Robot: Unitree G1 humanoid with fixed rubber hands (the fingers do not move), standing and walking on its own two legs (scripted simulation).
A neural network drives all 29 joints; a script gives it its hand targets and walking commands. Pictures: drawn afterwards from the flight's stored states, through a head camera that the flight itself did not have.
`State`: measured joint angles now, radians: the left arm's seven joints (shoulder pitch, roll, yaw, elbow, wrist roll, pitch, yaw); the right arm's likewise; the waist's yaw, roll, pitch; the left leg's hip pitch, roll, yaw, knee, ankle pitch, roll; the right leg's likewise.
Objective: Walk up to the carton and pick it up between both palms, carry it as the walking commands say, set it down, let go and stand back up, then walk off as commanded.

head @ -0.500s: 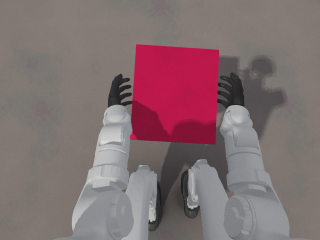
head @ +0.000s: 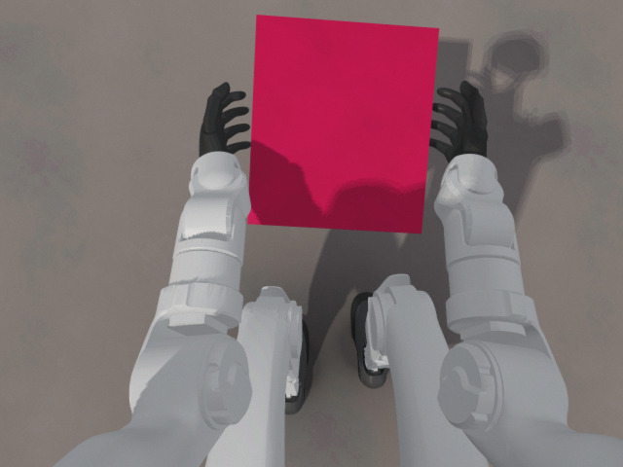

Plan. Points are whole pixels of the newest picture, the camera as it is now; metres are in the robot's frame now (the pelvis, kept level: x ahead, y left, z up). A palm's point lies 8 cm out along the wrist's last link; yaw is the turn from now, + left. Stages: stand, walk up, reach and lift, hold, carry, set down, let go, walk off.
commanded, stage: set down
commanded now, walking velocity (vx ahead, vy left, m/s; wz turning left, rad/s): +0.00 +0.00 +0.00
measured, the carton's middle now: (335, 137) +0.51 -0.01 -0.18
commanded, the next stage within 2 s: none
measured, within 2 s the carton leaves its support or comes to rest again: neither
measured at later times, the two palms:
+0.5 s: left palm (241, 160) +0.49 +0.13 -0.22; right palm (435, 163) +0.48 -0.16 -0.21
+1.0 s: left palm (253, 155) +0.52 +0.12 -0.28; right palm (436, 144) +0.52 -0.18 -0.25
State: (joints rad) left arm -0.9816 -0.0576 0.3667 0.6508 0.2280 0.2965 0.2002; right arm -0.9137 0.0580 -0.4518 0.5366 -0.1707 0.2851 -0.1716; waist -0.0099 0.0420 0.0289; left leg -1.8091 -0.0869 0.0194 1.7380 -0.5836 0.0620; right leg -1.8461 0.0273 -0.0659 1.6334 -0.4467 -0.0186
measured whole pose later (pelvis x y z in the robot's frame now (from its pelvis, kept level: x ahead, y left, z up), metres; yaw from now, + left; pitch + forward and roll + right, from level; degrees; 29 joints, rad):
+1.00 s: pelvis -0.02 -0.01 -0.11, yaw +1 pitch +29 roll -3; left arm -1.42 0.18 0.22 0.83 0.10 0.31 0.13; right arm -1.40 -0.17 -0.46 0.74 -0.06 0.29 -0.15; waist -0.04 -0.01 0.52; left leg -1.98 -0.10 0.05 2.14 -0.66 0.07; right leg -2.04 0.03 -0.07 2.03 -0.51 -0.02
